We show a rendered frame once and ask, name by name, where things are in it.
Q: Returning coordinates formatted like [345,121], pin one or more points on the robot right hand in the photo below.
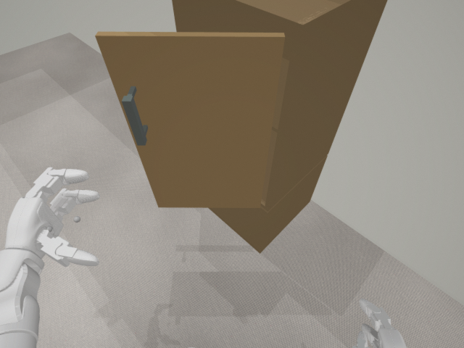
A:
[384,335]

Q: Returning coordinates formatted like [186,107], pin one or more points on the cupboard door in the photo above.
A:
[208,100]

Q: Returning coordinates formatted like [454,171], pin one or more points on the robot left hand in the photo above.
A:
[31,215]

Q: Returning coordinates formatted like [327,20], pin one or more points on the robot left forearm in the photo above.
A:
[20,271]

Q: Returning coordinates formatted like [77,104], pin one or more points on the handle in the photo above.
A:
[139,130]

